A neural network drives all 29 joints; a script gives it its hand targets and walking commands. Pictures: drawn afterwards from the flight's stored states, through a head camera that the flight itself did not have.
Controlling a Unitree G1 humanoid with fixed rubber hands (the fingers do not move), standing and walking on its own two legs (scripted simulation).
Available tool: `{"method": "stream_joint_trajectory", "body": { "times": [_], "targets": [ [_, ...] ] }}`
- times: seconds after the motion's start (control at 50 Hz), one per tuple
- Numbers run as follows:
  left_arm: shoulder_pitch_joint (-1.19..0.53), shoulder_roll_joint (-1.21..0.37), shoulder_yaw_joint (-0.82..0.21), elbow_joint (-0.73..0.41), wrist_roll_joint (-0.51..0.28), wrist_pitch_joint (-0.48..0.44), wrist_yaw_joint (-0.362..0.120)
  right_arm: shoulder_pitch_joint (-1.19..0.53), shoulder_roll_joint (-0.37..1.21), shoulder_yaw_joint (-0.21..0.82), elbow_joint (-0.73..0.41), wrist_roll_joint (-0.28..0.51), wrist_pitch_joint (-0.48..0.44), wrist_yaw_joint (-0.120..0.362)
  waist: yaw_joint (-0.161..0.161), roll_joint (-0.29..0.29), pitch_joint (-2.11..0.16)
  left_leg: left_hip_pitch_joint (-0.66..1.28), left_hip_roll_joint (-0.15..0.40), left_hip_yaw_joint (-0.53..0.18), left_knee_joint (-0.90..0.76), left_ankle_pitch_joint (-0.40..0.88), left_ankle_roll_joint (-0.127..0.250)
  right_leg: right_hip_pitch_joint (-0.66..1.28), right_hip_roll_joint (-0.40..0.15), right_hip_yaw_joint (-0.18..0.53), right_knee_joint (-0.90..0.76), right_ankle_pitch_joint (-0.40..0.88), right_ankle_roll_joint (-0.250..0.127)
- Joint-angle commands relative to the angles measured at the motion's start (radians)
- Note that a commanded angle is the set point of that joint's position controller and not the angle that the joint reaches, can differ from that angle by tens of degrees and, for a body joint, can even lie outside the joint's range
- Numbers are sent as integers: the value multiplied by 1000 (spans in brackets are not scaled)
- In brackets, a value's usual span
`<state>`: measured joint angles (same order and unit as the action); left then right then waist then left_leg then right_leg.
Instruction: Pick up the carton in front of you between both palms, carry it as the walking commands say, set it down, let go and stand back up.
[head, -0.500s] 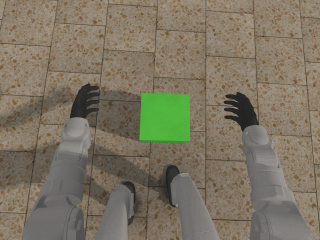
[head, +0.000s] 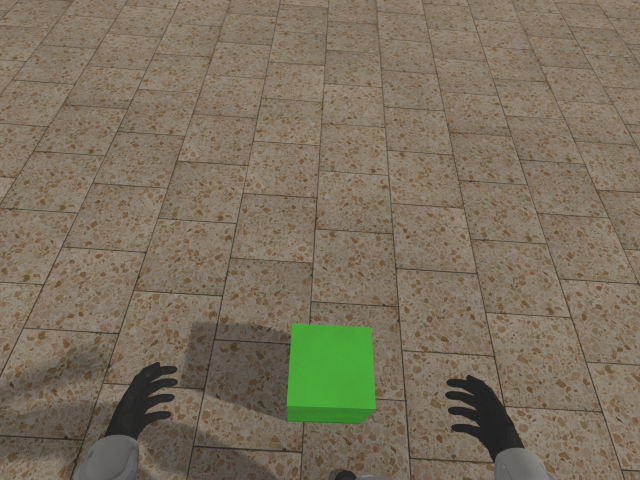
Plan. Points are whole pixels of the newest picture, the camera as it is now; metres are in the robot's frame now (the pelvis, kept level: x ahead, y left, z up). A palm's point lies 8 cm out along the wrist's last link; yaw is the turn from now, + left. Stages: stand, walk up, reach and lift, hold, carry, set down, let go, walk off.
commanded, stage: let go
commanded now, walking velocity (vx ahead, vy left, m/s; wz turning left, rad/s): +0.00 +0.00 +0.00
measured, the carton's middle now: (328, 376) +0.38 -0.08 -0.65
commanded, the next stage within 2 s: stand in 0.52 s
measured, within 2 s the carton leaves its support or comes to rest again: neither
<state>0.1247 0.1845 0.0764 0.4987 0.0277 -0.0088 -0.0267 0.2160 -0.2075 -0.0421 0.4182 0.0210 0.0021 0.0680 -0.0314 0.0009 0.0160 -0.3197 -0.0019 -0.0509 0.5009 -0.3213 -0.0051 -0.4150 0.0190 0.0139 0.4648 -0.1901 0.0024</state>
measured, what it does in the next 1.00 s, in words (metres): stands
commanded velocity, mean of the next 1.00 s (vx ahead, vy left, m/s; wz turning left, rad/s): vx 0.00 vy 0.00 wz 0.00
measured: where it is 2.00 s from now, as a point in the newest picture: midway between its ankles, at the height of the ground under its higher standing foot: outside the picture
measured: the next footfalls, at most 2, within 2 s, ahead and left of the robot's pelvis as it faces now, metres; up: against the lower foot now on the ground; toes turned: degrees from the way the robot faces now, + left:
none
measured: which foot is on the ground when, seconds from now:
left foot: down 0.00-1.00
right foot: down 0.00-1.00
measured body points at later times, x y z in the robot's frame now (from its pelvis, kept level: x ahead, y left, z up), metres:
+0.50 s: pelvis +0.01 +0.01 +0.00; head +0.02 +0.00 +0.45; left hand +0.18 +0.24 -0.07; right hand +0.18 -0.23 -0.07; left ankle -0.05 +0.12 -0.74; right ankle +0.02 -0.12 -0.74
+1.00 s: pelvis +0.02 -0.01 +0.00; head +0.02 -0.02 +0.45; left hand +0.14 +0.29 -0.09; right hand +0.15 -0.29 -0.11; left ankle -0.05 +0.12 -0.74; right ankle +0.02 -0.12 -0.74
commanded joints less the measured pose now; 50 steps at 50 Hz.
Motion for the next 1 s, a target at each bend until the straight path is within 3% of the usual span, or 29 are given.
{"method": "stream_joint_trajectory", "body": {
  "times": [0.0, 0.16, 0.36, 0.38, 0.4, 0.5, 0.52, 0.56, 0.6, 0.8, 0.98],
  "targets": [
    [22, 87, 5, -117, -8, 2, -12, -12, -99, -20, -98, 1, 3, 3, 26, 53, -128, -35, -21, 30, -151, 213, -10, 411, 33, -17, -34, 232, 16],
    [43, 93, -22, -166, -25, 77, -36, -15, -117, -40, -87, -26, 82, 5, 20, 42, 28, -37, 4, 16, -216, 118, -2, 516, 47, -35, -35, 156, 17],
    [49, 105, -13, -167, -14, 120, -38, -10, -108, -46, -99, -37, 121, 3, 30, 25, 22, 32, -15, 19, -170, 257, -7, 535, 43, -18, -32, 236, 14],
    [101, 121, -11, -109, -26, 94, -18, -47, -140, -57, -139, -56, 172, -23, 22, 19, -26, 94, -19, 30, -119, 345, -16, 496, 67, -30, -3, 218, 21],
    [95, 113, -14, -121, -27, 89, -8, -21, -136, -42, -127, -49, 187, -33, 31, 33, -27, 96, -21, 26, -109, 369, -21, 482, 63, -27, 0, 212, 18],
    [64, 110, -23, -136, -31, 88, 1, -14, -116, -19, -127, -39, 202, -51, 29, 35, -3, 68, -30, 30, -110, 330, -16, 448, 56, -19, 5, 218, 19],
    [68, 235, 21, 14, 19, 68, 36, -59, -216, -50, -1, -51, 130, -85, 54, 47, -11, 37, 17, 21, -53, 218, -37, 279, -56, 1, 2, 181, 23],
    [65, 241, 12, 50, 29, 47, 47, -27, -202, -49, 38, -62, 73, -94, 30, 43, -22, 94, 24, -5, -64, 117, -23, 213, -66, 31, -17, 60, 6],
    [44, 227, 11, 77, 29, 32, 48, -29, -200, -48, 74, -66, 44, -90, 31, 27, -13, 81, 35, -29, -76, 54, -8, 194, -60, 37, -28, -32, 3],
    [26, 270, 7, 183, 19, -1, 48, -18, -256, -37, 188, -62, 2, -91, 32, -5, -72, 128, 58, -58, -50, 265, 0, 248, -87, 54, 4, 183, -15],
    [12, 298, 1, 260, 11, -2, 53, -9, -278, -24, 263, -59, -5, -98, 36, 0, -62, 141, 67, -65, -72, 301, 0, 282, -102, 67, -13, 222, -24]
  ]
}}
